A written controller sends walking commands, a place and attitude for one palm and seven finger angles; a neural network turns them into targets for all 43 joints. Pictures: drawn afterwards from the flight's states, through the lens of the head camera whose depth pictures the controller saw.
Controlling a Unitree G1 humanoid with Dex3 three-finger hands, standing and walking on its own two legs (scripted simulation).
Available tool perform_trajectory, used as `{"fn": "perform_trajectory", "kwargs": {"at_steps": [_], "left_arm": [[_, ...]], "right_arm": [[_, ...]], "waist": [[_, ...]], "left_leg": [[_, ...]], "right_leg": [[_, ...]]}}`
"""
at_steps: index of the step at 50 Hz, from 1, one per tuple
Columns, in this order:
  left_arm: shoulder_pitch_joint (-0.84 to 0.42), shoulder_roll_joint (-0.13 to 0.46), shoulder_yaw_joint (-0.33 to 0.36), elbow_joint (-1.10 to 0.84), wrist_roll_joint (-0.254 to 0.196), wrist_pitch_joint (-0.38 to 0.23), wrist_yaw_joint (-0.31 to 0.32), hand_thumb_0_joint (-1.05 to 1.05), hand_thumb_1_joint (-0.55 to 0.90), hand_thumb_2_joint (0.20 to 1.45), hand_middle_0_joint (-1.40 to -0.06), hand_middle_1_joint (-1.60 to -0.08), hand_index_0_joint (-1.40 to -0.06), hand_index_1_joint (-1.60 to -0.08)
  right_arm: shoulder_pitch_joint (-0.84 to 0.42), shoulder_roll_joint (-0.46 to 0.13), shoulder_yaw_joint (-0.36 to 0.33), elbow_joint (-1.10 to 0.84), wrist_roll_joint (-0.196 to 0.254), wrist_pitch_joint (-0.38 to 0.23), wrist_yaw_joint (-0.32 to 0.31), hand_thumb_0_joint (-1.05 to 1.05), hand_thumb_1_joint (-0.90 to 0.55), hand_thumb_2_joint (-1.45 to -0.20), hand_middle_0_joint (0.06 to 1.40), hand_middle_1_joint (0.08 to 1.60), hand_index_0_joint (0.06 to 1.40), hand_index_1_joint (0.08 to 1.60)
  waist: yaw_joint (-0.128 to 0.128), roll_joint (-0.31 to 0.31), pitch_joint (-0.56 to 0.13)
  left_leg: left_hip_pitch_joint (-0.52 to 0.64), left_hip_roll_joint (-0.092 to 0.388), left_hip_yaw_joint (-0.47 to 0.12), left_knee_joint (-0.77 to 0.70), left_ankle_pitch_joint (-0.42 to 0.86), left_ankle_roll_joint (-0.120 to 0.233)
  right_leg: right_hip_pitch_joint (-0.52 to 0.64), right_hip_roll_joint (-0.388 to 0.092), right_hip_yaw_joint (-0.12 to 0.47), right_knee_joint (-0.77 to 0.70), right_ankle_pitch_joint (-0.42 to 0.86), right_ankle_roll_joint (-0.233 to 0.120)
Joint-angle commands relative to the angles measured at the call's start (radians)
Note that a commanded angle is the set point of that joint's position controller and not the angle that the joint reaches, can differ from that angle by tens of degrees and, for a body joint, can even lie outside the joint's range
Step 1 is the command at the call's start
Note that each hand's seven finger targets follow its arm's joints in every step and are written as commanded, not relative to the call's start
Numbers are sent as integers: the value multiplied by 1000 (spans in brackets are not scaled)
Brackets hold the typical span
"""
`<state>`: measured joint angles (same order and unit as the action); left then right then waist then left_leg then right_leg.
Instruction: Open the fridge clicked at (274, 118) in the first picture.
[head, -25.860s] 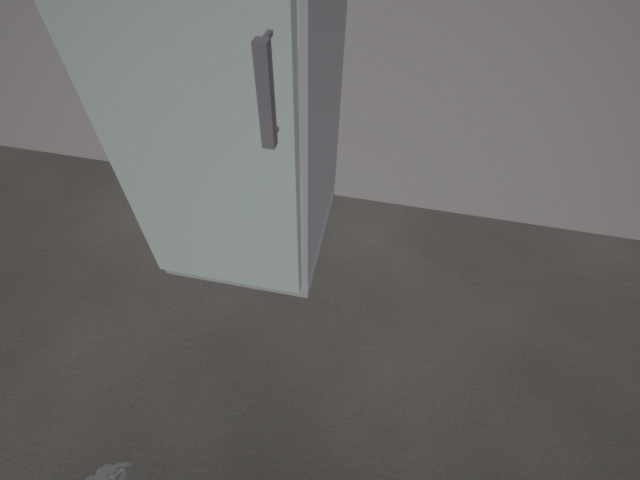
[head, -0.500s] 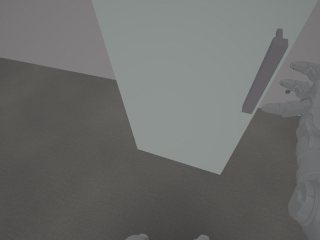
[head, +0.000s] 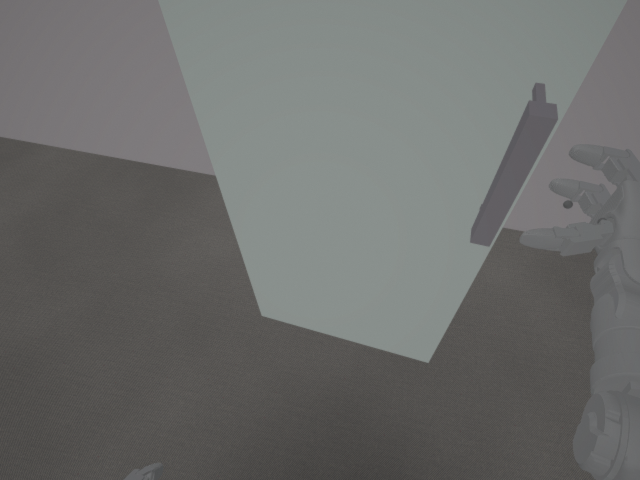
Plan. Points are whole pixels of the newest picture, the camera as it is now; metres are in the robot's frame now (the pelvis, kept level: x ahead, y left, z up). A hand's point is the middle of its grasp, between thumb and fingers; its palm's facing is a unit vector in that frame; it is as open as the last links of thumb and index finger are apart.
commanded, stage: move the hooked fingers beside the handle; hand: right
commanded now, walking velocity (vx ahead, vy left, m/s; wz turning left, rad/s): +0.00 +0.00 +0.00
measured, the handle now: (506, 172) +0.50 -0.18 +0.12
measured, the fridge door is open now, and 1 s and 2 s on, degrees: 2 2 1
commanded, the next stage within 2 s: feel for the door with the fingertips in 0.76 s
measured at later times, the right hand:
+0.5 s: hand (566, 202) +0.45 -0.23 +0.12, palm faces +0.19 +0.98 +0.01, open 14.0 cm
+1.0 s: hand (559, 197) +0.46 -0.23 +0.12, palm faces +0.17 +0.99 +0.01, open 14.0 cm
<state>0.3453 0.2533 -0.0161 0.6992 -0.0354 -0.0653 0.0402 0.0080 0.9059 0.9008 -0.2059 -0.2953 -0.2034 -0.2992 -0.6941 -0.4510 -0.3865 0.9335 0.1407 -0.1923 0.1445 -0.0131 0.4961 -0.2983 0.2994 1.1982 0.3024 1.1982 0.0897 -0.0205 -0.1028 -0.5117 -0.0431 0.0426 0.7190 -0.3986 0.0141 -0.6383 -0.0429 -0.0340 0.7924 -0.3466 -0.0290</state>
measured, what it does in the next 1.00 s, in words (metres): stands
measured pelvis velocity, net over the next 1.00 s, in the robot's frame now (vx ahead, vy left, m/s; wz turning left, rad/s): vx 0.00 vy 0.00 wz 0.01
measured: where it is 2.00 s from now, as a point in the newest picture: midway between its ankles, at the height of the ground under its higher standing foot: outside the picture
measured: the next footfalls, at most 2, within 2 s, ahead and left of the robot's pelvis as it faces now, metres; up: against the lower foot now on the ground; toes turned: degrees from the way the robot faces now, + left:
none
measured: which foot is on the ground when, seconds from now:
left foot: down 0.00-1.00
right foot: down 0.00-1.00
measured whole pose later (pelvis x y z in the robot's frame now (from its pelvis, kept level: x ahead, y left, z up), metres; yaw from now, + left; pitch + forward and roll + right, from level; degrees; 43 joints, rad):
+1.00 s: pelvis +0.00 +0.00 +0.00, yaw +0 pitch +12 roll +3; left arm 0.38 0.26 -0.01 0.71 -0.03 -0.06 0.04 0.01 0.91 0.90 -0.21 -0.30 -0.20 -0.30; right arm -0.75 -0.48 -0.40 1.00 0.13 -0.22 0.16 -0.01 0.50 -0.30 0.30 1.20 0.30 1.20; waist 0.11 -0.02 -0.10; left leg -0.56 -0.05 0.04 0.73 -0.39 0.02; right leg -0.68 -0.05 -0.03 0.81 -0.35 -0.03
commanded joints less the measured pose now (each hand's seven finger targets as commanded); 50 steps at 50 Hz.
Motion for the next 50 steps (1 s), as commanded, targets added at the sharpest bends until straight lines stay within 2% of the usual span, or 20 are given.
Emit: {"fn": "perform_trajectory", "kwargs": {"at_steps": [1,3,4,10,12,16,19,23,24,26,29,32,35,39,42,43,46,48,49,50], "left_arm": [[70,172,60,-75,-9,-28,23,0,900,900,-200,-300,-200,-300],[69,176,57,-68,-10,-25,29,0,900,900,-200,-300,-200,-300],[65,172,54,-68,-10,-27,30,0,900,900,-200,-300,-200,-300],[59,174,50,-63,-13,-26,33,0,900,900,-200,-300,-200,-300],[63,173,54,-67,-12,-29,31,0,900,900,-200,-300,-200,-300],[66,176,52,-65,-13,-26,32,0,900,900,-200,-300,-200,-300],[67,178,49,-65,-13,-23,32,0,900,900,-200,-300,-200,-300],[79,182,52,-60,-9,-24,33,0,900,900,-200,-300,-200,-300],[81,180,51,-61,-9,-25,30,0,900,900,-200,-300,-200,-300],[84,183,52,-62,-9,-24,30,0,900,900,-200,-300,-200,-300],[91,184,52,-58,-11,-20,30,0,900,900,-200,-300,-200,-300],[98,188,52,-60,-10,-19,32,0,900,900,-200,-300,-200,-300],[105,185,53,-55,-6,-25,31,0,900,900,-200,-300,-200,-300],[118,188,61,-49,-1,-30,25,0,900,900,-200,-300,-200,-300],[126,193,59,-52,-1,-19,23,0,900,900,-200,-300,-200,-300],[119,188,55,-57,-1,-17,22,0,900,900,-200,-300,-200,-300],[109,179,61,-69,-2,-21,19,0,900,900,-200,-300,-200,-300],[112,180,69,-67,-2,-26,16,0,900,900,-200,-300,-200,-300],[107,178,68,-70,-3,-26,14,0,900,900,-200,-300,-200,-300],[101,170,65,-68,-4,-28,12,0,900,900,-200,-300,-200,-300]], "right_arm": [[-438,-258,-24,-219,19,-64,15,0,500,-300,300,1200,300,1200],[-468,-289,-33,-200,20,-69,23,0,500,-300,300,1200,300,1200],[-495,-263,-7,-193,22,-70,29,0,500,-300,300,1200,300,1200],[-493,-321,-42,-135,25,-82,50,0,500,-300,300,1200,300,1200],[-520,-293,-16,-154,22,-91,53,0,500,-300,300,1200,300,1200],[-496,-322,-41,-107,24,-89,54,0,500,-300,300,1200,300,1200],[-531,-334,-35,-83,14,-89,51,0,500,-300,300,1200,300,1200],[-548,-386,-76,-92,9,-110,42,0,500,-300,300,1200,300,1200],[-555,-357,-52,-93,11,-113,45,0,500,-300,300,1200,300,1200],[-520,-391,-80,-78,5,-113,49,0,500,-300,300,1200,300,1200],[-514,-369,-64,-51,6,-102,54,0,500,-300,300,1200,300,1200],[-550,-378,-64,-48,5,-96,54,0,500,-300,300,1200,300,1200],[-597,-333,-26,-75,2,-107,48,0,500,-300,300,1200,300,1200],[-561,-338,-53,-103,4,-124,34,0,500,-300,300,1200,300,1200],[-490,-371,-86,-42,-4,-99,36,0,500,-300,300,1200,300,1200],[-504,-342,-61,-46,-3,-91,36,0,500,-300,300,1200,300,1200],[-539,-285,-17,-156,0,-98,29,0,500,-300,300,1200,300,1200],[-526,-279,-30,-212,10,-109,13,0,500,-300,300,1200,300,1200],[-483,-255,-20,-216,14,-104,6,0,500,-300,300,1200,300,1200],[-492,-191,29,-210,16,-94,3,0,500,-300,300,1200,300,1200]], "waist": [[10,-77,-321],[20,-58,-307],[29,-56,-295],[20,-56,-288],[27,-61,-304],[15,-67,-301],[31,-46,-274],[22,-67,-330],[30,-53,-330],[16,-68,-336],[30,-51,-298],[34,-63,-290],[46,-102,-311],[27,-115,-385],[17,-63,-338],[27,-54,-321],[26,-133,-361],[17,-137,-402],[11,-137,-402],[27,-126,-368]], "left_leg": [[2,-22,-25,-86,371,4],[16,-16,-36,-92,368,1],[10,-15,-35,-95,358,0],[38,-4,-59,-104,346,-5],[27,-6,-55,-101,343,-2],[31,-5,-57,-100,332,-4],[27,0,-73,-109,299,-10],[38,-3,-74,-97,304,-7],[39,-4,-75,-96,305,-9],[51,-4,-74,-90,318,-7],[14,-8,-65,-97,292,-8],[-6,-9,-65,-98,262,-6],[-55,-15,-49,-90,244,-3],[-55,-23,-35,-70,286,4],[-33,-22,-34,-70,304,3],[-31,-21,-34,-72,316,-1],[-57,-26,-26,-67,314,5],[-57,-30,-21,-62,333,8],[-57,-31,-16,-61,335,10],[-71,-32,-12,-65,330,7]], "right_leg": [[354,10,71,-69,356,4],[318,13,66,-70,319,-3],[316,15,66,-73,302,-4],[256,22,55,-71,245,-9],[284,22,58,-67,254,-11],[257,23,56,-69,239,-8],[212,23,53,-69,190,-12],[229,20,58,-62,210,-11],[228,20,58,-63,206,-11],[219,20,54,-62,216,-10],[217,15,57,-64,201,-11],[216,14,60,-63,185,-11],[270,9,75,-66,198,-5],[344,4,87,-56,283,2],[284,5,77,-56,285,-2],[276,6,73,-61,285,-4],[353,1,82,-58,320,6],[402,-3,92,-52,376,11],[411,-5,94,-54,393,14],[409,-6,93,-57,390,14]]}}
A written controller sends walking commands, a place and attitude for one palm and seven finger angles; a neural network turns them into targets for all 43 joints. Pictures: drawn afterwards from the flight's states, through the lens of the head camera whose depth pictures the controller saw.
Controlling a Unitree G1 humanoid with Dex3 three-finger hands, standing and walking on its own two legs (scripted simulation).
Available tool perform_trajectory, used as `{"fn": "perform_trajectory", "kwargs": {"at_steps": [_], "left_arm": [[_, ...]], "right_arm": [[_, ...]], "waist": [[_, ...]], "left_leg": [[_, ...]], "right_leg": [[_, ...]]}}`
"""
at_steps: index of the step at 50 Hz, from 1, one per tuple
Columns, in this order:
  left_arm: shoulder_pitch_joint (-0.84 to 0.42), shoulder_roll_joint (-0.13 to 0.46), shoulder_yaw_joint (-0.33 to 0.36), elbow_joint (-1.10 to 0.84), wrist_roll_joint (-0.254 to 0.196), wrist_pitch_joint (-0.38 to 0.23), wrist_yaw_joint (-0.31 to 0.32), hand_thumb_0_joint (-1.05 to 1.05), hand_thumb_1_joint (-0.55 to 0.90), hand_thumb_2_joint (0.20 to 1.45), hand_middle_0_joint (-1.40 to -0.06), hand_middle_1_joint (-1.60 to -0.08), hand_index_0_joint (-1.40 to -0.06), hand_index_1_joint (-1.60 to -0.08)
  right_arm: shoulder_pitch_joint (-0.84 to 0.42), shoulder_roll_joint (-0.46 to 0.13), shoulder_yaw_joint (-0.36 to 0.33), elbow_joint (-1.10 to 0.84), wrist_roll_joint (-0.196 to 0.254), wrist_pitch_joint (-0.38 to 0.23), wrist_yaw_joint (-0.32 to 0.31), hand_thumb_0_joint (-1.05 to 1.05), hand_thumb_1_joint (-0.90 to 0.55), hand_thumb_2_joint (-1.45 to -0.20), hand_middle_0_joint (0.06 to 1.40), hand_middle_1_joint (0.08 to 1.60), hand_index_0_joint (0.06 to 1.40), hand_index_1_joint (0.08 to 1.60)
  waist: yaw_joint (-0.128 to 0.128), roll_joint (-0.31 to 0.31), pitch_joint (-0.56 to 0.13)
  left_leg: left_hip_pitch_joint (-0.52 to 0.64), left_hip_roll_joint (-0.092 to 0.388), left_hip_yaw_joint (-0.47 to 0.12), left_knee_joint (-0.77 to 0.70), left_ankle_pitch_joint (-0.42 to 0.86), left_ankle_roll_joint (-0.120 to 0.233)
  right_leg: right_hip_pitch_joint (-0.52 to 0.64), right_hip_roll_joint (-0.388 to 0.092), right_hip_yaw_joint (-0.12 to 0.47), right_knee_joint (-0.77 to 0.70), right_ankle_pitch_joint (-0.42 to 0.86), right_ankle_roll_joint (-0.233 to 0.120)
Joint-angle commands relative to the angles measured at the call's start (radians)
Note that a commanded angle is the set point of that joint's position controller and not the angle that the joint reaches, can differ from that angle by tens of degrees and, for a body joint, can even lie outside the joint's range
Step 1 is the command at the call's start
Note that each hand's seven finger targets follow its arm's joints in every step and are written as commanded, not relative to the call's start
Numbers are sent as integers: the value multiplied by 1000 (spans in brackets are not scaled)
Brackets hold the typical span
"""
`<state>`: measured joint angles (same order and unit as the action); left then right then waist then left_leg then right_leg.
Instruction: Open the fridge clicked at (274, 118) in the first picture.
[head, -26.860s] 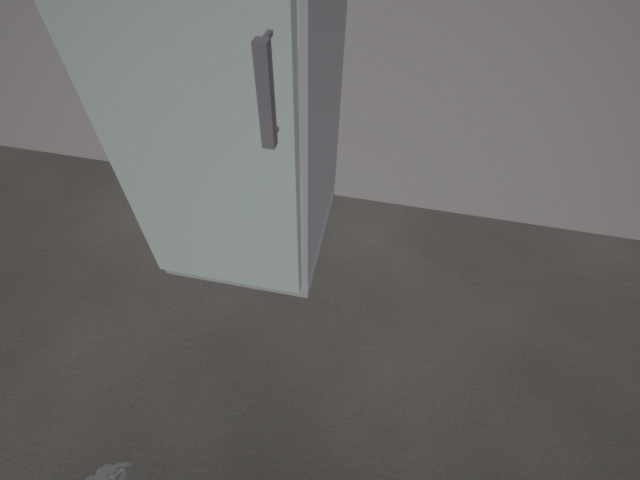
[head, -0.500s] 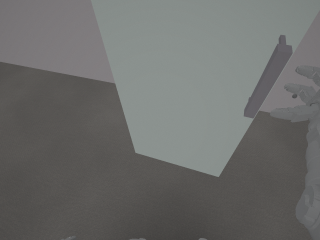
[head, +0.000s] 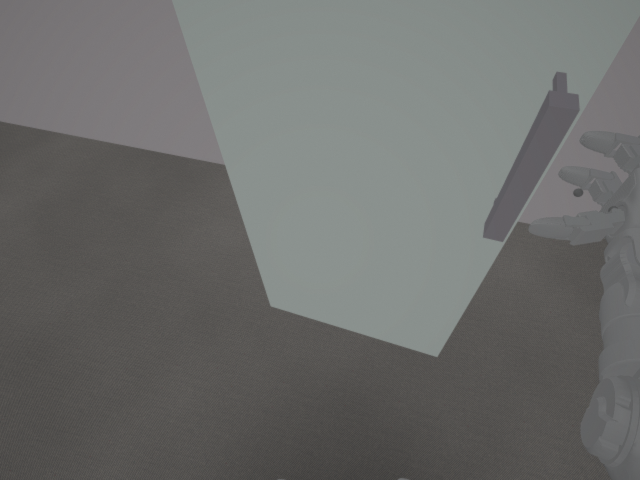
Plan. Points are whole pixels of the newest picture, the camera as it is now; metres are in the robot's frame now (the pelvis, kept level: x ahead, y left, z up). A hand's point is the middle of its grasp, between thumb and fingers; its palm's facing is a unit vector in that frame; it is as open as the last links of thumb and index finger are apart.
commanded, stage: feel for the door with the fingertips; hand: right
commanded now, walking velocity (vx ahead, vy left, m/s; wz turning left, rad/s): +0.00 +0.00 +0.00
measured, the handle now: (522, 165) +0.51 -0.18 +0.12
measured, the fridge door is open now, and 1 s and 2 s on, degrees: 2 1 1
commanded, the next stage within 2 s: slide the fingers in behind the handle in 0.56 s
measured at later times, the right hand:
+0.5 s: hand (555, 189) +0.46 -0.21 +0.13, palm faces +0.20 +0.98 +0.01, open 13.9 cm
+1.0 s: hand (556, 186) +0.46 -0.21 +0.13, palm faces +0.18 +0.98 +0.01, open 13.8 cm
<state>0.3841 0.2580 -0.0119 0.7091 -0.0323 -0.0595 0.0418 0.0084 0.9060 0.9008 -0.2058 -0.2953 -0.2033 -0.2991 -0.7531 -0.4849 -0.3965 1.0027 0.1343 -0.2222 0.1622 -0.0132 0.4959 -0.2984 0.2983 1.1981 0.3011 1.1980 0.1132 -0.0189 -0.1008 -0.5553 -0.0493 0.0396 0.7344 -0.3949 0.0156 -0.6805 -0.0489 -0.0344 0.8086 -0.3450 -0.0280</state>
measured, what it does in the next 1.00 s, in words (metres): stands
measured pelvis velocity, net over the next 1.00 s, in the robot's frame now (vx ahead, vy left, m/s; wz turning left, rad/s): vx -0.02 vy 0.01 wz -0.01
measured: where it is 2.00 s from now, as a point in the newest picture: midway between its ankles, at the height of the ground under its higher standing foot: outside the picture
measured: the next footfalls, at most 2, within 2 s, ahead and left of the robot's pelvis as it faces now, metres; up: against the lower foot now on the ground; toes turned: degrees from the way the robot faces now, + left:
none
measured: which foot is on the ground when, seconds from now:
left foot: down 0.00-1.00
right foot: down 0.00-1.00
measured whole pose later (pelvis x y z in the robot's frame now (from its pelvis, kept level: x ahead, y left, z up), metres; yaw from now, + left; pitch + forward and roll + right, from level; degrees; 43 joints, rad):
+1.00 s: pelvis -0.02 +0.01 +0.00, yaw -1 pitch +12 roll +3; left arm 0.41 0.26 -0.01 0.74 -0.02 -0.07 0.03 0.01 0.91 0.90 -0.20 -0.30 -0.20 -0.30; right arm -0.84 -0.48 -0.37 1.10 0.11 -0.24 0.11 -0.01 0.50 -0.30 0.33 1.23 0.33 1.22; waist 0.13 -0.03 -0.10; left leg -0.59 -0.06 0.06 0.75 -0.38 0.03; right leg -0.71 -0.06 -0.02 0.81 -0.32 -0.01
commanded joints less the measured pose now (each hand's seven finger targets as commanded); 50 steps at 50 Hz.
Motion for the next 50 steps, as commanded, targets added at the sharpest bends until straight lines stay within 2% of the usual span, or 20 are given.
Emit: {"fn": "perform_trajectory", "kwargs": {"at_steps": [1,4,7,11,12,14,18,21,24,25,27,29,34,35,37,38,43,45,48,50], "left_arm": [[64,167,63,-69,-7,-36,9,0,900,900,-200,-300,-200,-300],[60,169,65,-73,-4,-33,6,0,900,900,-200,-300,-200,-300],[52,162,62,-73,-3,-33,4,0,900,900,-200,-300,-200,-300],[34,152,63,-71,0,-45,-1,0,900,900,-200,-300,-200,-300],[37,154,63,-70,1,-46,-1,0,900,900,-200,-300,-200,-300],[35,160,58,-56,0,-42,2,0,900,900,-200,-300,-200,-300],[32,157,52,-54,3,-42,5,0,900,900,-200,-300,-200,-300],[34,156,51,-60,4,-44,4,0,900,900,-200,-300,-200,-300],[39,160,49,-51,2,-43,6,0,900,900,-200,-300,-200,-300],[45,166,51,-51,2,-41,7,0,900,900,-200,-300,-200,-300],[53,168,52,-53,3,-38,8,0,900,900,-200,-300,-200,-300],[55,164,48,-48,0,-38,9,0,900,900,-200,-300,-200,-300],[75,174,49,-34,2,-38,12,0,900,900,-200,-300,-200,-300],[75,170,49,-37,2,-40,10,0,900,900,-200,-300,-200,-300],[88,173,54,-39,4,-38,8,0,900,900,-200,-300,-200,-300],[83,168,53,-46,3,-39,7,0,900,900,-200,-300,-200,-300],[90,172,57,-43,3,-38,4,0,900,900,-200,-300,-200,-300],[90,175,59,-47,2,-38,4,0,900,900,-200,-300,-200,-300],[86,162,58,-56,2,-38,1,0,900,900,-200,-300,-200,-300],[82,166,59,-57,1,-39,1,0,900,900,-200,-300,-200,-300]], "right_arm": [[-444,-152,37,-272,22,-55,-23,0,500,-300,300,1200,300,1200],[-413,-181,2,-285,11,-36,-52,0,500,-300,300,1200,300,1200],[-430,-149,31,-292,-3,-34,-74,0,500,-300,300,1200,300,1200],[-455,-96,67,-345,-10,-62,-102,0,500,-300,300,1200,300,1200],[-454,-100,66,-334,-13,-64,-104,0,500,-300,300,1200,300,1200],[-469,-137,36,-257,-12,-57,-106,0,500,-300,300,1200,300,1200],[-519,-161,24,-217,-24,-69,-104,0,500,-300,300,1200,300,1200],[-500,-170,16,-189,-23,-83,-95,0,500,-300,300,1200,300,1200],[-552,-187,19,-137,-21,-89,-79,0,500,-300,300,1200,300,1200],[-554,-233,-17,-129,-20,-92,-77,0,500,-300,300,1200,300,1200],[-573,-255,-21,-134,-25,-99,-65,0,500,-300,300,1200,300,1200],[-593,-230,6,-102,-22,-96,-57,0,500,-300,300,1200,300,1200],[-657,-288,-16,-52,-29,-91,-54,0,500,-300,300,1200,300,1200],[-648,-258,7,-51,-29,-88,-49,0,500,-300,300,1200,300,1200],[-608,-279,-22,-60,-28,-93,-48,0,500,-300,300,1200,300,1200],[-593,-239,9,-74,-26,-94,-44,0,500,-300,300,1200,300,1200],[-575,-226,10,-66,-20,-81,-48,0,500,-300,300,1200,300,1200],[-569,-248,-9,-97,-19,-81,-50,0,500,-300,300,1200,300,1200],[-515,-173,32,-115,-14,-72,-52,0,500,-300,300,1200,300,1200],[-516,-183,19,-139,-6,-72,-59,0,500,-300,300,1200,300,1200]], "waist": [[4,-114,-347],[-16,-106,-362],[-2,-72,-321],[-3,-115,-363],[-1,-99,-351],[7,-40,-300],[3,-75,-309],[-2,-51,-324],[21,-32,-277],[15,-17,-290],[16,-31,-318],[30,-45,-289],[50,-44,-295],[46,-71,-305],[29,-67,-344],[29,-92,-350],[35,-50,-313],[23,-48,-333],[18,-76,-331],[15,-54,-325]], "left_leg": [[-33,-27,-5,-82,317,6],[2,-21,-8,-80,343,7],[-1,-21,-9,-86,328,6],[-8,-22,-9,-85,320,8],[-5,-22,-11,-86,322,8],[1,-18,-16,-94,309,4],[6,-11,-24,-97,291,5],[30,-12,-29,-96,305,3],[22,-8,-43,-108,280,-3],[36,-5,-52,-113,274,-5],[56,-3,-59,-106,293,-4],[27,-2,-59,-111,268,-7],[15,2,-77,-117,220,-13],[10,2,-78,-116,217,-12],[26,0,-71,-107,232,-7],[17,-2,-68,-105,242,-6],[-9,-9,-57,-112,203,-8],[10,-9,-58,-111,210,-7],[-6,-14,-43,-107,237,-3],[-6,-17,-39,-109,225,-3]], "right_leg": [[439,0,97,-76,376,15],[428,5,89,-80,394,14],[408,6,87,-83,368,11],[461,6,91,-84,371,19],[450,7,90,-81,368,17],[388,12,85,-89,307,11],[376,18,80,-94,271,9],[357,21,72,-88,265,6],[298,25,65,-85,203,-2],[280,26,63,-84,189,-5],[277,28,60,-77,200,-7],[262,28,62,-77,174,-6],[212,26,65,-68,126,-10],[220,27,63,-65,128,-8],[240,25,65,-65,154,-8],[260,25,65,-66,167,-7],[248,21,68,-71,139,-9],[254,21,68,-76,145,-9],[302,20,67,-76,190,-6],[304,19,71,-82,180,-5]]}}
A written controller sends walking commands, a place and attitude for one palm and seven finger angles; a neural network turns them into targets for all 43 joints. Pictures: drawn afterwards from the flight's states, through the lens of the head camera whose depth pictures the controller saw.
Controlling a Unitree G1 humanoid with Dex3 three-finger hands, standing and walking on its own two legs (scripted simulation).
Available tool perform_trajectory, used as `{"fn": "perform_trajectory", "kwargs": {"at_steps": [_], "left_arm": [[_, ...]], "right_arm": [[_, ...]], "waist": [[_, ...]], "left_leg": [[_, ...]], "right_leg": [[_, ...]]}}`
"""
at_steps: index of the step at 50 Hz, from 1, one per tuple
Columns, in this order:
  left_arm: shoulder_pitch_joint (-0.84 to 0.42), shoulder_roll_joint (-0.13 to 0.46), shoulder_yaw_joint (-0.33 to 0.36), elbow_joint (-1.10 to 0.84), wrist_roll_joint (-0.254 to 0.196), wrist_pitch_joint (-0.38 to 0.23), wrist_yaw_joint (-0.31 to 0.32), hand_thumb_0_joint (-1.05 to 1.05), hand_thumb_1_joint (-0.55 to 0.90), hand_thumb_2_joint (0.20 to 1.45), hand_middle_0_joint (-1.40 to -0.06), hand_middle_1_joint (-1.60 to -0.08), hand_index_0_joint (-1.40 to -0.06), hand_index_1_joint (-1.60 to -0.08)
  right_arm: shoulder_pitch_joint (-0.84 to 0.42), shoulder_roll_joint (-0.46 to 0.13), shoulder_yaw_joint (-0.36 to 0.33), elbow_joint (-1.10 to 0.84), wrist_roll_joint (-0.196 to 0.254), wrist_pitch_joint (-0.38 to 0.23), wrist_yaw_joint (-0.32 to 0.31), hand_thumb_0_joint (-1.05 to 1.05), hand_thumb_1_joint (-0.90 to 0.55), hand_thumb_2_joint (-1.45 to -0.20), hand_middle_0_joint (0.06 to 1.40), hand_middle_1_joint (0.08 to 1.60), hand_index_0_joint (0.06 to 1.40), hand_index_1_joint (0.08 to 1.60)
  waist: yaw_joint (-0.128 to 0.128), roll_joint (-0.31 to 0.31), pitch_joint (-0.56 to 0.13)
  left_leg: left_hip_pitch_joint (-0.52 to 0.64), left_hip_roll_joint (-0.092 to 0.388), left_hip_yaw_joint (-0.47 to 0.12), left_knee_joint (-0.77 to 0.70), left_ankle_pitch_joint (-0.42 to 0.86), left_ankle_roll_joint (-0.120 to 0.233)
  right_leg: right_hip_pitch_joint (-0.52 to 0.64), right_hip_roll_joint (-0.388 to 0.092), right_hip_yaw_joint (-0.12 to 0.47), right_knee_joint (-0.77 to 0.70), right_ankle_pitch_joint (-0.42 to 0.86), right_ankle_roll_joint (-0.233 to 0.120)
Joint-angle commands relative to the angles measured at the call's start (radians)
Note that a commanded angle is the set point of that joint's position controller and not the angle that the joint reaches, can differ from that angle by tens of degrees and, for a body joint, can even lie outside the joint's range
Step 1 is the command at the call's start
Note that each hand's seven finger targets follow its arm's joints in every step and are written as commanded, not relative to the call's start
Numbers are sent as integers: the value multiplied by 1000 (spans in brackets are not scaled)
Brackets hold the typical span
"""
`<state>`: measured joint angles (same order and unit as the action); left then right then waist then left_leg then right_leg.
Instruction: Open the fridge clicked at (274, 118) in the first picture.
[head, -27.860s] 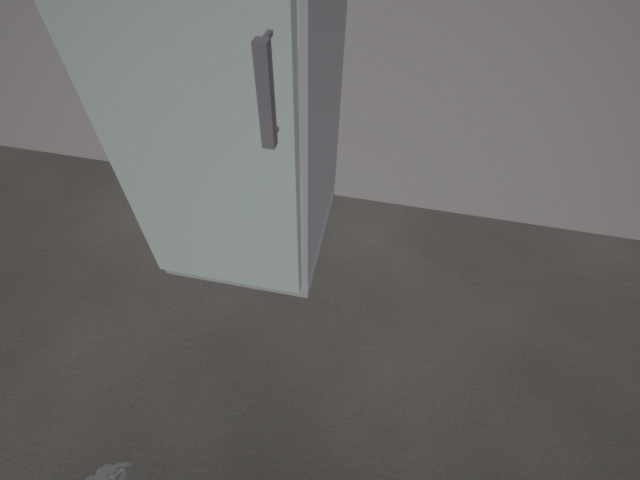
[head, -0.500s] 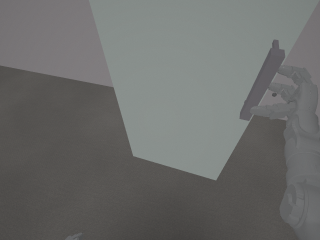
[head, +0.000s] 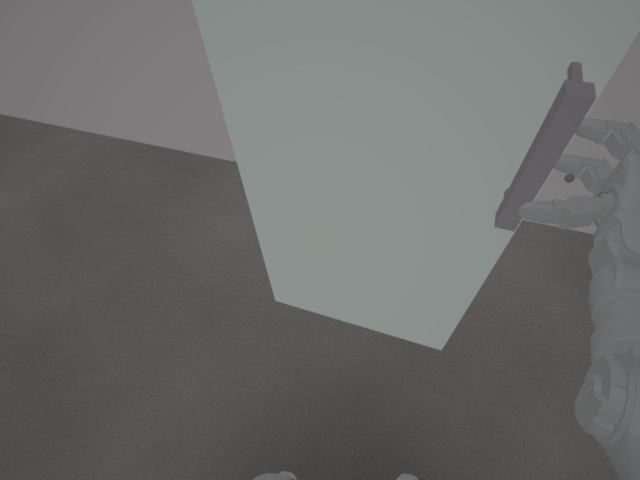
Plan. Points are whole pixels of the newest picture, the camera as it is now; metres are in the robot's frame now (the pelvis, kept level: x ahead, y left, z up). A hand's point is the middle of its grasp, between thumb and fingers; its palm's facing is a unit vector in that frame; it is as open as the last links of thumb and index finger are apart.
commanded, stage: slide the fingers in behind the handle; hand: right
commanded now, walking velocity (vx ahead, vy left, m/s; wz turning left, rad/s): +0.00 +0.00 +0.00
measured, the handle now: (535, 155) +0.53 -0.19 +0.12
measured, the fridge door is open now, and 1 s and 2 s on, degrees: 1 1 1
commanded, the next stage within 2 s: grip the handle and tug to test in 1.48 s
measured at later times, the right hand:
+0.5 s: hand (544, 179) +0.48 -0.19 +0.12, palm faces +0.16 +0.99 +0.01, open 14.0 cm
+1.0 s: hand (523, 178) +0.47 -0.16 +0.13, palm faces +0.17 +0.98 +0.00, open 14.0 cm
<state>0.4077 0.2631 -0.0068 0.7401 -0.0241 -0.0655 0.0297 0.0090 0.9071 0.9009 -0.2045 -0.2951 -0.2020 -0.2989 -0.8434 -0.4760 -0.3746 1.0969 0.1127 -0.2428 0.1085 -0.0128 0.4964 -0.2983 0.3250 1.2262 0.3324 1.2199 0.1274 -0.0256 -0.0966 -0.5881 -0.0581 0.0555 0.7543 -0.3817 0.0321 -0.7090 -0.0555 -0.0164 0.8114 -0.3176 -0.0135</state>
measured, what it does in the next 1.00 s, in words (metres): stands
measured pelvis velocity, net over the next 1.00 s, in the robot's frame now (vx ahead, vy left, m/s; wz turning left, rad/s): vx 0.00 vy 0.01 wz -0.01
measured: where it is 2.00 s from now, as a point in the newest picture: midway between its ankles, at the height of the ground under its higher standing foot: outside the picture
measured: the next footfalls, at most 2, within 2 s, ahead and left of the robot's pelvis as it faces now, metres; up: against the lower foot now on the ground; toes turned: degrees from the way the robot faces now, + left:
none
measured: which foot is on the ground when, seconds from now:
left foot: down 0.00-1.00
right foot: down 0.00-1.00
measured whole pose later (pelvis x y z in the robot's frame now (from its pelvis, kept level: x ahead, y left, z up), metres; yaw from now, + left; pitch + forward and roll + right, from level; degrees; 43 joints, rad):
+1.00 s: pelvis +0.00 +0.01 +0.00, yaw +0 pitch +10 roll +2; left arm 0.35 0.25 0.00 0.75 -0.02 -0.08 0.02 0.01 0.91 0.90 -0.20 -0.30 -0.20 -0.30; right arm -0.80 -0.33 -0.30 1.03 0.10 -0.26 -0.01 -0.01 0.50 -0.30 0.30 1.20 0.30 1.20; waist 0.11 -0.03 -0.09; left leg -0.52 -0.05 0.05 0.74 -0.39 0.04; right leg -0.64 -0.05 -0.02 0.77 -0.31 0.00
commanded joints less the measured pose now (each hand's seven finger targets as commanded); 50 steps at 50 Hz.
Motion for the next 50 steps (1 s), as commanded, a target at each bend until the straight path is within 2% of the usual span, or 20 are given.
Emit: {"fn": "perform_trajectory", "kwargs": {"at_steps": [1,2,5,7,11,14,18,19,20,26,27,28,31,35,36,37,39,43,47,50], "left_arm": [[53,159,54,-92,-8,-35,13,0,900,900,-200,-300,-200,-300],[49,158,55,-96,-7,-37,12,0,900,900,-200,-300,-200,-300],[40,153,51,-94,-7,-39,13,0,900,900,-200,-300,-200,-300],[38,155,54,-92,-5,-41,13,0,900,900,-200,-300,-200,-300],[29,148,52,-90,-4,-46,10,0,900,900,-200,-300,-200,-300],[29,148,54,-85,-4,-47,7,0,900,900,-200,-300,-200,-300],[25,145,56,-92,-5,-43,1,0,900,900,-200,-300,-200,-300],[22,147,56,-93,-5,-40,1,0,900,900,-200,-300,-200,-300],[17,141,55,-97,-6,-39,-1,0,900,900,-200,-300,-200,-300],[8,137,60,-98,-4,-37,-5,0,900,900,-200,-300,-200,-300],[12,140,63,-98,-1,-38,-5,0,900,900,-200,-300,-200,-300],[6,137,62,-94,-4,-37,-4,0,900,900,-200,-300,-200,-300],[-4,132,58,-88,-4,-35,-3,0,900,900,-200,-300,-200,-300],[-1,135,59,-84,0,-36,0,0,900,900,-200,-300,-200,-300],[-6,132,56,-88,1,-38,-2,0,900,900,-200,-300,-200,-300],[-2,135,58,-86,2,-37,-1,0,900,900,-200,-300,-200,-300],[-6,128,54,-80,0,-37,-1,0,900,900,-200,-300,-200,-300],[-5,133,54,-77,-1,-37,2,0,900,900,-200,-300,-200,-300],[0,128,54,-78,2,-43,-2,0,900,900,-200,-300,-200,-300],[7,134,54,-71,2,-42,-1,0,900,900,-200,-300,-200,-300]], "right_arm": [[-418,-189,-7,-254,18,-54,-9,0,500,-300,300,1200,300,1200],[-419,-190,-6,-295,17,-62,-15,0,500,-300,300,1200,300,1200],[-416,-181,-5,-292,9,-66,-37,0,500,-300,300,1200,300,1200],[-445,-198,-15,-327,3,-76,-50,0,500,-300,300,1200,300,1200],[-429,-150,15,-321,-5,-78,-60,0,500,-300,300,1200,300,1200],[-441,-103,47,-324,0,-70,-63,0,500,-300,300,1200,300,1200],[-358,-86,37,-306,7,-49,-71,0,500,-300,300,1200,300,1200],[-364,-96,30,-313,5,-45,-75,0,500,-300,300,1200,300,1200],[-382,-57,66,-328,4,-42,-74,0,500,-300,300,1200,300,1200],[-377,-38,69,-393,1,-54,-100,0,500,-300,300,1200,300,1200],[-371,-45,65,-410,0,-60,-104,0,500,-300,300,1200,300,1200],[-343,-52,52,-394,1,-57,-108,0,500,-300,300,1200,300,1200],[-393,-24,86,-381,-4,-52,-112,0,500,-300,300,1200,300,1200],[-375,-70,37,-368,-7,-61,-130,0,500,-300,300,1200,300,1200],[-378,-49,57,-389,-5,-65,-129,0,500,-300,300,1200,300,1200],[-358,-75,35,-376,-11,-66,-131,0,500,-300,300,1200,300,1200],[-401,-38,73,-351,-12,-66,-126,0,500,-300,300,1200,300,1200],[-404,-70,47,-304,-9,-67,-124,0,500,-300,300,1200,300,1200],[-446,-39,75,-305,-13,-86,-122,0,500,-300,300,1200,300,1200],[-455,-72,51,-263,-9,-88,-124,0,500,-300,300,1200,300,1200]], "waist": [[-7,-53,-328],[-10,-82,-346],[-7,-51,-312],[-8,-66,-335],[-10,-95,-353],[5,-68,-351],[-21,-42,-356],[-18,-42,-346],[-9,-35,-340],[-20,-60,-358],[-21,-35,-377],[-28,-49,-366],[-9,-41,-318],[-27,-24,-338],[-26,-38,-349],[-29,-11,-346],[-7,-11,-308],[-10,-3,-299],[-5,-31,-316],[-1,10,-313]], "left_leg": [[38,-8,-54,-128,222,-18],[38,-9,-54,-122,238,-15],[29,-12,-46,-119,234,-17],[33,-10,-51,-114,253,-16],[20,-11,-41,-103,268,-11],[12,-11,-33,-103,289,-14],[48,-12,-32,-100,331,-12],[53,-9,-35,-103,334,-13],[54,-9,-35,-106,337,-15],[65,-10,-34,-105,353,-11],[82,-11,-36,-104,371,-12],[82,-9,-39,-106,375,-12],[64,-8,-41,-120,328,-16],[96,-5,-48,-123,343,-15],[107,-4,-50,-122,353,-16],[121,-3,-53,-124,357,-17],[95,-1,-57,-133,335,-22],[109,4,-68,-146,308,-23],[94,4,-70,-141,304,-21],[106,7,-76,-144,291,-27]], "right_leg": [[333,26,49,-87,161,-19],[359,26,49,-83,185,-18],[350,25,53,-87,179,-16],[370,24,51,-80,202,-16],[411,22,60,-81,238,-6],[432,19,64,-79,268,-5],[422,23,58,-79,310,-4],[411,24,54,-80,300,-5],[410,26,52,-82,295,-6],[442,26,53,-83,325,-2],[447,28,53,-79,341,-5],[440,28,48,-80,338,-4],[411,32,44,-91,263,-7],[400,35,41,-93,263,-9],[402,39,38,-96,264,-10],[385,39,35,-93,259,-13],[370,39,32,-93,223,-14],[336,44,28,-101,177,-17],[351,45,29,-95,178,-18],[311,46,28,-95,151,-19]]}}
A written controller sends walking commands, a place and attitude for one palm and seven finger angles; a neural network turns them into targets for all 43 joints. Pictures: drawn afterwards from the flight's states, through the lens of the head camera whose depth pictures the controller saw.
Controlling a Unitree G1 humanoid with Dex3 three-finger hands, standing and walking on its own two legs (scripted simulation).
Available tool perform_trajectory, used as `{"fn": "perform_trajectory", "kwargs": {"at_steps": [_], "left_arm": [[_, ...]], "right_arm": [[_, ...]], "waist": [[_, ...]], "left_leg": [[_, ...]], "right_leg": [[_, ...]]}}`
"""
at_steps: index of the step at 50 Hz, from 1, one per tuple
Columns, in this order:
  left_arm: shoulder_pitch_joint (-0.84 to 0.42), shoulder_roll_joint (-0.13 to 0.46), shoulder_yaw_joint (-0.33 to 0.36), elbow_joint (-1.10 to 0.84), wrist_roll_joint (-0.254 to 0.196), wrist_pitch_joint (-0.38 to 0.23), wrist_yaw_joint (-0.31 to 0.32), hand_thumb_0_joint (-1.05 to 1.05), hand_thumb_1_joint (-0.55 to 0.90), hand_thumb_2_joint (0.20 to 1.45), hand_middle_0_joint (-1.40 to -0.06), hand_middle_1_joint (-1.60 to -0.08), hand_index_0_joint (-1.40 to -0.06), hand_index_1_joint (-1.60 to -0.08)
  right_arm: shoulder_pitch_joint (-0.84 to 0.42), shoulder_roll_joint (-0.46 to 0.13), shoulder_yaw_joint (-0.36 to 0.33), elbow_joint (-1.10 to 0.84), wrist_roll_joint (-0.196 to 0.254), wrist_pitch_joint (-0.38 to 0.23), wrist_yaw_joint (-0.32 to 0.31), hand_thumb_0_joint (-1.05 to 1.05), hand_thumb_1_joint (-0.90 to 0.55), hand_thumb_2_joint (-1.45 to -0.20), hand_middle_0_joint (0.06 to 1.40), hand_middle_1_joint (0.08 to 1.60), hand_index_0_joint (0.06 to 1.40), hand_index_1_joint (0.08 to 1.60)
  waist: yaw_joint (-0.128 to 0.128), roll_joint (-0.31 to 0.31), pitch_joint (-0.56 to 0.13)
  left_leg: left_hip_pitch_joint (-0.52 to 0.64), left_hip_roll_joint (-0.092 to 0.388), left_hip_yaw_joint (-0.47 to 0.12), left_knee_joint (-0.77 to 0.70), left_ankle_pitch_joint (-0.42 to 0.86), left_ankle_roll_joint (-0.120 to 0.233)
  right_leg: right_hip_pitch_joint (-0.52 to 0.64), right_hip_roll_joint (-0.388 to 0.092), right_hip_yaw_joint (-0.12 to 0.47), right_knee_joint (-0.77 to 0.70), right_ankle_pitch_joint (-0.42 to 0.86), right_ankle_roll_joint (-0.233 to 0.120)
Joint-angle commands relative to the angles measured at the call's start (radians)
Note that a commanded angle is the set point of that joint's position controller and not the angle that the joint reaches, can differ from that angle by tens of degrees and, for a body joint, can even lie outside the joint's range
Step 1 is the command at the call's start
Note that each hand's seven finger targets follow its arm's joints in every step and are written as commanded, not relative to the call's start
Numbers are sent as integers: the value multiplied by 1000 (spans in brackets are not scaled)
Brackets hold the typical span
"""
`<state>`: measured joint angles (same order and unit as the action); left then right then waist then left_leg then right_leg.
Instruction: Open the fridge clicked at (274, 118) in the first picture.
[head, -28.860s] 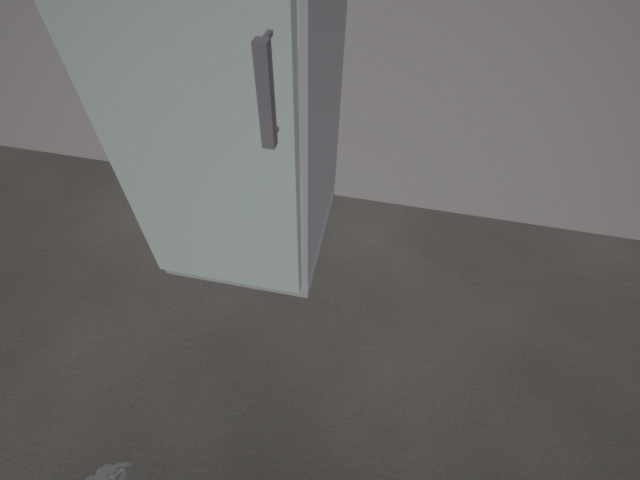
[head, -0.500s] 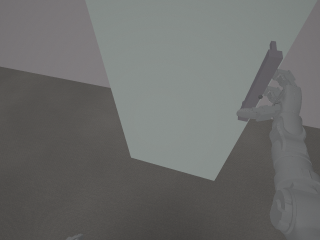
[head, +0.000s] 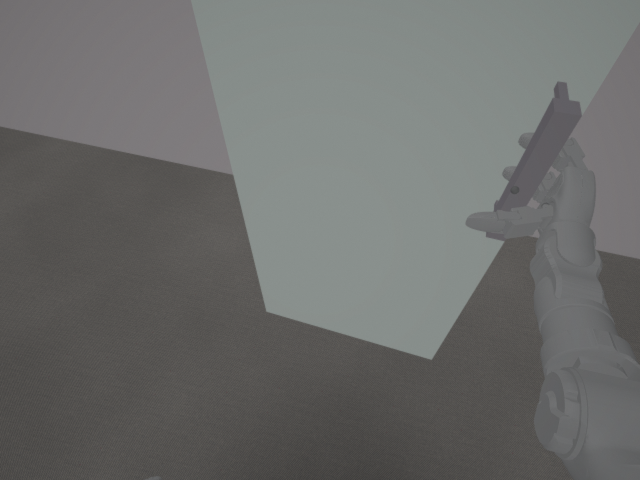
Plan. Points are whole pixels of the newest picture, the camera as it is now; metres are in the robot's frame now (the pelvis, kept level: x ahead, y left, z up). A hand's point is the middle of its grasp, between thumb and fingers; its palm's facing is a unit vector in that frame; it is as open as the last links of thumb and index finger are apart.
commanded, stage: slide the fingers in behind the handle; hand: right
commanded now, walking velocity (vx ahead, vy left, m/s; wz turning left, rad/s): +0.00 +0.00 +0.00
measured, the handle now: (525, 168) +0.53 -0.19 +0.12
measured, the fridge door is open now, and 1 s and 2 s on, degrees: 1 1 2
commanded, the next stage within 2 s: grip the handle and tug to test in 0.48 s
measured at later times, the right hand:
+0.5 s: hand (515, 189) +0.47 -0.17 +0.12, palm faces +0.16 +0.99 +0.01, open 14.0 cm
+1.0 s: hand (521, 192) +0.47 -0.18 +0.12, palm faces +0.17 +0.99 +0.02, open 9.9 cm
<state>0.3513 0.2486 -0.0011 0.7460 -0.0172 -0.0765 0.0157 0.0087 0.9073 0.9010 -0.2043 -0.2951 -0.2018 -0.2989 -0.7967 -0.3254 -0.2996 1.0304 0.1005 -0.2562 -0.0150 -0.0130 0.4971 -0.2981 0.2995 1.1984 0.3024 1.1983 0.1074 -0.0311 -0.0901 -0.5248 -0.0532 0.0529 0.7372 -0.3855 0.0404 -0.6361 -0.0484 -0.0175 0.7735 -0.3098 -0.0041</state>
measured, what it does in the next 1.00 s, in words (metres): stands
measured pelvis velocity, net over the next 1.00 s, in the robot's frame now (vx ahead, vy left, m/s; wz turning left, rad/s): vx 0.00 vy -0.01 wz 0.01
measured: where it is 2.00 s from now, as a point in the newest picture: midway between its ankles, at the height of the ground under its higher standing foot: outside the picture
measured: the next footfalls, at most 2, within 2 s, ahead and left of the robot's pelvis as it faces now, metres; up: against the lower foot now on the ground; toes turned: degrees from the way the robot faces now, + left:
none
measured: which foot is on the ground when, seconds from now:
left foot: down 0.00-1.00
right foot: down 0.00-1.00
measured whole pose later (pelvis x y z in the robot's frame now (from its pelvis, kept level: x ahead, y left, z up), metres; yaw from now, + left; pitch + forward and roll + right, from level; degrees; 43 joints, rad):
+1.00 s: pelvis +0.00 -0.01 +0.00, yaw +0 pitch +10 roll +2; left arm 0.36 0.24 0.00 0.75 -0.02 -0.07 0.01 0.01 0.91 0.90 -0.20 -0.30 -0.20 -0.30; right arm -0.76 -0.31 -0.29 0.99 0.10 -0.25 -0.03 -0.01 -0.09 -0.55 0.36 1.28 0.36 1.28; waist 0.10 -0.03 -0.10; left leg -0.51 -0.05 0.04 0.73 -0.39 0.03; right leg -0.63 -0.04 -0.03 0.78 -0.32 -0.02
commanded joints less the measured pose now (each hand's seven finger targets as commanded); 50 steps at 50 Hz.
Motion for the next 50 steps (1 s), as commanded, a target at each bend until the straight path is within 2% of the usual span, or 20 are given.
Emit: {"fn": "perform_trajectory", "kwargs": {"at_steps": [1,4,6,11,16,17,20,24,28,29,31,32,33,34,37,40,42,43,47,50], "left_arm": [[62,145,47,-78,-5,-33,11,0,900,900,-200,-300,-200,-300],[70,152,50,-81,-2,-27,11,0,900,900,-200,-300,-200,-300],[63,142,47,-92,-3,-27,7,0,900,900,-200,-300,-200,-300],[62,147,52,-94,-9,-23,10,0,900,900,-200,-300,-200,-300],[61,146,49,-83,-9,-26,13,0,900,900,-200,-300,-200,-300],[66,150,51,-75,-7,-26,15,0,900,900,-200,-300,-200,-300],[67,150,49,-70,-5,-30,13,0,900,900,-200,-300,-200,-300],[74,155,49,-69,-2,-30,10,0,900,900,-200,-300,-200,-300],[77,152,51,-81,1,-28,5,0,900,900,-200,-300,-200,-300],[78,154,54,-81,1,-26,5,0,900,900,-200,-300,-200,-300],[73,149,50,-89,-1,-24,3,0,900,900,-200,-300,-200,-300],[80,155,53,-86,0,-22,3,0,900,900,-200,-300,-200,-300],[74,150,54,-89,-1,-23,3,0,900,900,-200,-300,-200,-300],[77,151,54,-88,0,-22,3,0,900,900,-200,-300,-200,-300],[78,152,53,-85,-1,-20,4,0,900,900,-200,-300,-200,-300],[76,154,56,-86,-2,-20,6,0,900,900,-200,-300,-200,-300],[68,150,57,-93,-4,-22,6,0,900,900,-200,-300,-200,-300],[67,144,55,-86,-4,-23,4,0,900,900,-200,-300,-200,-300],[66,155,57,-85,-6,-21,8,0,900,900,-200,-300,-200,-300],[59,147,50,-82,-7,-23,9,0,900,900,-200,-300,-200,-300]], "right_arm": [[-507,-205,-9,-201,1,-76,1,0,500,-300,300,1200,300,1200],[-469,-279,-77,-201,-3,-80,-3,0,500,-300,300,1200,300,1200],[-475,-225,-28,-237,-7,-87,4,0,500,-300,300,1200,300,1200],[-436,-209,-23,-231,5,-77,9,0,500,-300,300,1200,300,1200],[-493,-191,0,-240,5,-74,0,0,500,-300,300,1200,300,1200],[-505,-209,-12,-228,1,-79,-5,0,500,-300,300,1200,300,1200],[-517,-202,-7,-209,-1,-86,-11,0,500,-300,300,1200,300,1200],[-499,-205,-14,-172,-7,-86,-14,0,500,-300,300,1200,300,1200],[-492,-192,-11,-202,-10,-86,-16,0,500,-300,300,1200,300,1200],[-473,-215,-37,-194,-9,-84,-17,0,500,-300,300,1200,300,1200],[-478,-184,-6,-205,-9,-81,-13,0,407,-340,310,1213,310,1213],[-481,-205,-22,-211,-12,-83,-16,0,360,-360,315,1220,315,1220],[-481,-191,-11,-231,-12,-85,-16,0,313,-380,320,1227,320,1227],[-468,-205,-30,-230,-11,-83,-19,0,267,-400,325,1233,325,1233],[-470,-191,-11,-233,-8,-77,-14,0,127,-460,340,1253,340,1253],[-469,-214,-33,-264,-5,-79,-15,0,-13,-520,355,1273,355,1273],[-459,-181,-1,-308,-3,-84,-11,0,-107,-560,365,1287,365,1287],[-451,-153,19,-296,-2,-81,-10,0,-153,-580,370,1293,370,1293],[-423,-180,-6,-265,5,-57,-12,0,-340,-660,390,1320,390,1320],[-483,-148,27,-250,1,-55,-15,0,-480,-720,405,1340,405,1340]], "waist": [[18,3,-317],[-2,15,-358],[5,-16,-359],[5,11,-331],[18,-30,-306],[25,0,-300],[22,-31,-314],[23,-8,-322],[13,-17,-357],[6,-11,-355],[12,-24,-334],[12,1,-345],[11,-37,-356],[2,-32,-356],[18,10,-329],[4,-23,-365],[6,-58,-379],[9,-56,-369],[10,4,-323],[20,-29,-288]], "left_leg": [[44,2,-76,-126,305,-35],[90,6,-86,-116,354,-36],[77,2,-78,-112,357,-35],[60,-3,-71,-124,326,-34],[11,-5,-62,-131,274,-30],[6,-5,-62,-132,269,-31],[-15,-6,-56,-121,254,-28],[-21,-8,-47,-112,258,-26],[0,-9,-44,-99,302,-25],[4,-9,-46,-100,306,-25],[0,-10,-47,-102,308,-26],[9,-11,-46,-99,315,-24],[4,-9,-48,-98,324,-25],[9,-11,-45,-95,326,-23],[9,-13,-44,-102,325,-25],[16,-12,-45,-99,325,-23],[14,-14,-45,-98,337,-21],[2,-16,-39,-98,331,-21],[13,-14,-43,-113,312,-25],[-18,-12,-42,-121,263,-24]], "right_leg": [[239,41,28,-56,147,-29],[223,42,23,-51,177,-31],[249,43,20,-53,184,-29],[254,39,23,-59,169,-29],[280,36,33,-64,149,-26],[278,33,36,-61,150,-29],[292,32,44,-62,149,-23],[296,29,49,-59,168,-22],[310,29,47,-56,214,-20],[303,29,43,-51,215,-20],[298,30,39,-52,211,-20],[300,29,44,-50,222,-21],[314,29,39,-49,231,-20],[314,28,41,-49,237,-18],[299,27,42,-50,229,-22],[323,26,43,-53,238,-18],[354,26,42,-50,263,-17],[360,24,47,-52,264,-15],[317,28,44,-60,225,-21],[307,29,49,-69,177,-19]]}}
